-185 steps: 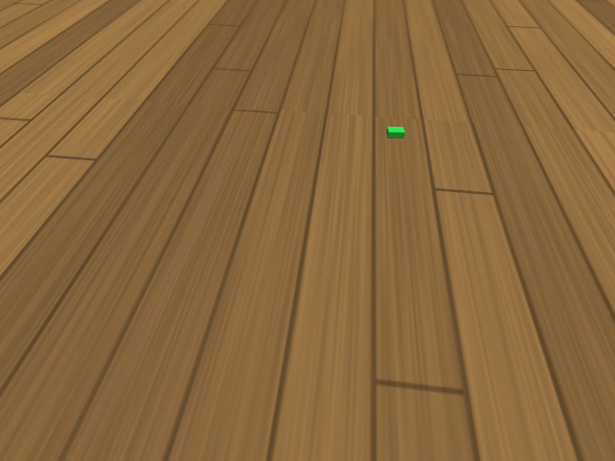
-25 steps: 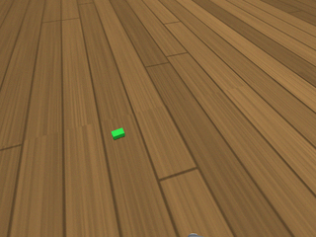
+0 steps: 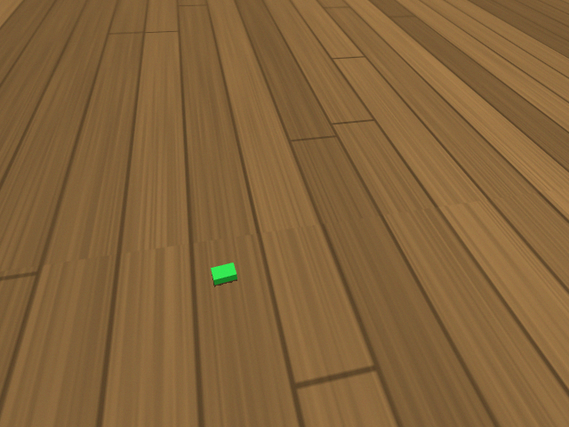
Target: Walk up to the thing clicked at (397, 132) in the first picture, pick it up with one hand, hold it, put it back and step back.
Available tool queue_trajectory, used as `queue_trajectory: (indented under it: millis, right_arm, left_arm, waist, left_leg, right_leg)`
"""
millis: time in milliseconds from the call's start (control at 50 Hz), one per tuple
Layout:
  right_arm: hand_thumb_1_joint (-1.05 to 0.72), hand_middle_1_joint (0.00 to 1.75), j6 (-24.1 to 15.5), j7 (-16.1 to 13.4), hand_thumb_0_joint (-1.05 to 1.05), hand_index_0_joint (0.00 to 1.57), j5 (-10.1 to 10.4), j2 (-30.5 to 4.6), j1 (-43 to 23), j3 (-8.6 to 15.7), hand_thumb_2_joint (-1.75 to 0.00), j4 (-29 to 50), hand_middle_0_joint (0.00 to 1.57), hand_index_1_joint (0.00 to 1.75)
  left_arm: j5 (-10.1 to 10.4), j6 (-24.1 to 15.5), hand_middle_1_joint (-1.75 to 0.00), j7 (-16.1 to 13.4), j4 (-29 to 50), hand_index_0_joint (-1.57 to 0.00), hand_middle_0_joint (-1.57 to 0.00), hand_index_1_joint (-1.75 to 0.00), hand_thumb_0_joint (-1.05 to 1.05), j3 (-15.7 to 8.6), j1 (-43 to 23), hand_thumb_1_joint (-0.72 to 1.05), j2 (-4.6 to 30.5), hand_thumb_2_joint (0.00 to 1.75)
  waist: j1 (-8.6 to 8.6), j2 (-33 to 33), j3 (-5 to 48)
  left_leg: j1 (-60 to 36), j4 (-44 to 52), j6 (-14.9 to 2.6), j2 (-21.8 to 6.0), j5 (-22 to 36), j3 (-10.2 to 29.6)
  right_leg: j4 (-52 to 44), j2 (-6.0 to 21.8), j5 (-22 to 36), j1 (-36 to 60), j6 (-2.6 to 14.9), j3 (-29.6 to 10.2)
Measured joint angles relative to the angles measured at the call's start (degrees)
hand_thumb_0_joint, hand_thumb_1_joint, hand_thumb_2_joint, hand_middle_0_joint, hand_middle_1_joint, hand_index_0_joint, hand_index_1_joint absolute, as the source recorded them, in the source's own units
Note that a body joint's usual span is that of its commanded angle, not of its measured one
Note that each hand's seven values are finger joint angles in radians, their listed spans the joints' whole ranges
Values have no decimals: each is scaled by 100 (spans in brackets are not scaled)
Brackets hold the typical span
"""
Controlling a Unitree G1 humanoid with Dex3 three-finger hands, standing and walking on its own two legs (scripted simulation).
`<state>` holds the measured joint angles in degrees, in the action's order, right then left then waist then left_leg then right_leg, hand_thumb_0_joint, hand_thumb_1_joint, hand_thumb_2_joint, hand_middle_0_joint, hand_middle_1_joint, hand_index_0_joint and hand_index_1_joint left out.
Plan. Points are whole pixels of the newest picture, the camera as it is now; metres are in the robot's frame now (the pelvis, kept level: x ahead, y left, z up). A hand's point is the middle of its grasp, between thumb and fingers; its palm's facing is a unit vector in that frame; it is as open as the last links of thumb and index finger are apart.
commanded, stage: walk up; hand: left
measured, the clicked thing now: (224, 273) +0.83 +0.23 -0.74
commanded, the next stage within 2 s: none
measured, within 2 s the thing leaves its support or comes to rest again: neither
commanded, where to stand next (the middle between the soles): +0.46 +0.01 m, yaw -2 degrees
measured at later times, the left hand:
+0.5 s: hand (139, 369) +0.24 +0.24 -0.10, palm faces -0.01 -0.90 -0.43, open 7.4 cm
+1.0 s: hand (140, 292) +0.40 +0.29 -0.13, palm faces -0.06 -0.93 -0.37, open 7.4 cm
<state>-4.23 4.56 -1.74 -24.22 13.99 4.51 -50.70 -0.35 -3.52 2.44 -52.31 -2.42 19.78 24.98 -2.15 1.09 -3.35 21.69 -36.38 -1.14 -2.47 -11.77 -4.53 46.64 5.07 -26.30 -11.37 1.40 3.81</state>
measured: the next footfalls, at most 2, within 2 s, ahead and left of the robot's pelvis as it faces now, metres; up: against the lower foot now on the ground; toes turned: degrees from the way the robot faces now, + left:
right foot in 0.34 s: +0.27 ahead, -0.16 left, +0.00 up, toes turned -6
left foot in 0.76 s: +0.41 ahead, +0.13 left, +0.00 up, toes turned +1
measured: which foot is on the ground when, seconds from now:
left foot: down 0.00-0.36, up 0.38-0.74, down 0.76-1.00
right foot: up 0.00-0.32, down 0.34-0.80, up 0.82-1.00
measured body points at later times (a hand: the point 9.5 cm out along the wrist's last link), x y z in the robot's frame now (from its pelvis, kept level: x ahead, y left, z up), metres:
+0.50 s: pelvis +0.18 -0.04 +0.01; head +0.19 -0.08 +0.46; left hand +0.24 +0.28 -0.07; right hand +0.23 -0.36 -0.13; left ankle +0.17 +0.10 -0.66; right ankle +0.23 -0.15 -0.72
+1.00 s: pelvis +0.34 +0.01 +0.01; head +0.37 +0.03 +0.46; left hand +0.40 +0.34 -0.11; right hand +0.40 -0.31 -0.09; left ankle +0.37 +0.12 -0.72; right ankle +0.39 -0.13 -0.68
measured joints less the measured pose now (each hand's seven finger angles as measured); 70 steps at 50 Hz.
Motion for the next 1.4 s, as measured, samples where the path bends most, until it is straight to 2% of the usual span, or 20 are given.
queue_trajectory:
  millis: [40, 80, 180, 280, 340, 360, 400, 480, 620, 740, 780, 800, 860, 900, 1020, 1120, 1160, 1240, 1300, 1400]
  right_arm:
    - [-90, 30, -48, -50, 1, 21, 76, 53, 22, -13, -90, 102, 21, 30]
    - [-90, 30, -49, -97, 1, 21, 111, 133, 89, -77, -90, 140, 21, 30]
    - [-90, 30, -20, -119, 1, 21, 85, 149, 298, -159, -90, 140, 21, 30]
    - [-90, 30, 43, -95, 1, 21, 86, 18, 502, -140, -90, 132, 21, 30]
    - [-90, 30, 136, -102, 1, 21, 96, -56, 620, -132, -90, 119, 21, 30]
    - [-90, 30, 169, -121, 1, 21, 96, -92, 622, -122, -90, 88, 21, 30]
    - [-90, 30, 278, -168, 1, 21, 87, -72, 536, -129, -90, -22, 21, 30]
    - [-90, 30, 321, -163, 1, 20, 121, -99, 331, -145, -90, -106, 20, 30]
    - [-90, 30, 330, 8, 1, 20, 16, -50, 177, -76, -90, -49, 20, 30]
    - [-90, 30, 303, 83, 1, 20, -17, -34, 101, -30, -90, -44, 20, 30]
    - [-90, 30, 213, 65, 1, 21, -21, -41, 106, -5, -90, -3, 21, 30]
    - [-90, 30, 161, 31, 1, 21, -33, -23, 76, 8, -90, 25, 21, 30]
    - [-90, 30, 75, -51, 1, 21, 61, 27, 85, -3, -90, 170, 21, 30]
    - [-90, 30, 68, -100, 1, 21, 100, 109, 153, -66, -90, 211, 21, 30]
    - [-90, 30, 112, -223, 1, 21, 83, 140, 280, -208, -90, 191, 21, 30]
    - [-90, 30, 271, -325, 1, 21, 186, 141, 187, -288, -90, 104, 21, 30]
    - [-90, 30, 367, -372, 1, 21, 239, 129, 17, -300, -90, -8, 21, 30]
    - [-90, 30, 486, -431, 1, 21, 265, 197, -327, -351, -90, -220, 21, 30]
    - [-90, 30, 409, -427, 1, 21, 240, 263, -477, -377, -90, -411, 21, 30]
    - [-90, 30, 390, -368, 1, 21, 191, 334, -598, -464, -90, -804, 21, 30]
  left_arm:
    - [18, 71, -30, -44, -97, -20, -20, -30, 1, 57, -84, 90, -15, 89]
    - [51, 70, -30, -40, -110, -20, -20, -30, 1, 81, -158, 91, 18, 89]
    - [34, 34, -30, 71, -35, -20, -20, -30, 1, 53, -291, 91, 2, 89]
    - [-1, 23, -30, 147, -24, -20, -20, -30, 1, 16, -435, 91, -85, 89]
    - [-23, -76, -30, 137, -3, -20, -20, -30, 1, -25, -440, 91, -75, 89]
    - [-40, -122, -30, 104, 0, -20, -20, -30, 1, -53, -473, 91, -112, 89]
    - [-32, -202, -30, 44, 74, -20, -20, -30, 1, -50, -484, 91, -156, 89]
    - [27, -218, -30, -11, 166, -20, -20, -30, 0, 45, -410, 90, -294, 89]
    - [-6, -213, -30, -27, 241, -20, -21, -30, 0, 42, -58, 90, -226, 89]
    - [-14, -136, -30, -40, 227, -20, -21, -30, 1, 20, 192, 90, -31, 89]
    - [-19, -82, -30, -58, 185, -20, -21, -30, 1, 25, 239, 90, 43, 89]
    - [-11, -46, -30, -79, 140, -20, -21, -30, 1, 23, 212, 90, 64, 89]
    - [20, 61, -30, -141, -1, -20, -20, -30, 1, 85, 35, 90, 12, 89]
    - [54, 53, -30, -135, 1, -20, -20, -30, 1, 105, -78, 91, 27, 89]
    - [51, 26, -30, -113, 80, -20, -20, -30, 1, 97, -353, 91, -41, 89]
    - [53, 21, -30, -215, 15, -20, -20, -30, 0, 86, -634, 91, -109, 89]
    - [29, 26, -30, -256, -77, -20, -20, -30, 0, 83, -792, 91, -219, 89]
    - [22, 91, -30, -251, -138, -20, -20, -30, 1, 232, -1080, 91, -372, 89]
    - [22, 161, -30, -248, -205, -20, -20, -30, 1, 296, -1281, 90, -438, 89]
    - [43, 190, -30, -212, -486, -20, -20, -30, 1, 330, -1515, 90, -541, 89]
  waist:
    - [103, 6, -52]
    - [156, 102, -83]
    - [224, 161, -113]
    - [321, -12, -125]
    - [332, -150, -66]
    - [321, -309, -92]
    - [240, -405, -102]
    - [117, -546, -120]
    - [4, -536, -60]
    - [-64, -362, 5]
    - [-10, -218, 32]
    - [2, -81, -18]
    - [137, -40, -112]
    - [181, 51, -152]
    - [257, 67, -261]
    - [292, -49, -374]
    - [266, -266, -439]
    - [211, -343, -445]
    - [203, -276, -399]
    - [194, -208, -219]
  left_leg:
    - [-152, -11, -35, -8, -169, 12]
    - [-416, 239, -36, 24, -176, -15]
    - [-950, 704, -34, 74, -259, -99]
    - [-1280, 664, 72, 40, -625, -121]
    - [-1309, 152, 136, -62, -1135, -82]
    - [-1207, -265, 35, -198, -1319, 12]
    - [-760, -1437, -64, -92, -1566, 308]
    - [90, -2440, -91, 41, -1151, 446]
    - [648, -1163, 99, -246, -465, 411]
    - [309, -88, 81, -284, -146, 292]
    - [55, 155, 54, -152, 46, 193]
    - [24, 16, 56, -52, 4, 95]
    - [-118, -165, 5, -20, -296, 59]
    - [-360, 67, -15, 20, -297, 24]
    - [-809, 431, -22, 68, -396, -62]
    - [-701, -232, 102, 26, -922, -36]
    - [-580, -656, 120, -125, -1163, 54]
    - [-459, -916, -37, 70, -1853, 299]
    - [-630, -321, 105, 138, -922, 258]
    - [-867, 114, 191, 140, -806, 239]
  right_leg:
    - [1151, -199, -26, -559, 88, -278]
    - [1532, -223, 211, -1005, 111, -382]
    - [550, 31, 613, -1576, -44, -285]
    - [-711, 77, 1284, -1517, -53, -184]
    - [-1275, -74, 1674, -1121, -36, -102]
    - [-1149, -184, 1672, -1079, -37, -15]
    - [-888, -237, 1392, -1058, -7, 26]
    - [-1292, -240, 1339, -625, 37, 57]
    - [-1872, -295, 1241, -16, 29, 118]
    - [-1529, -237, 647, 211, -126, 147]
    - [-1076, -87, 261, 161, -160, 117]
    - [-597, 51, 166, 5, -84, 13]
    - [1084, -187, -47, -726, 69, -390]
    - [1489, -244, 126, -1118, 101, -460]
    - [345, -75, 694, -1585, -44, -256]
    - [-931, -218, 1640, -1180, 13, -174]
    - [-869, -368, 1390, -1127, -54, -123]
    - [-675, -340, 1279, -1239, -44, -189]
    - [-675, -267, 1279, -1257, -98, -256]
    - [-1180, -274, 1498, -986, -144, -259]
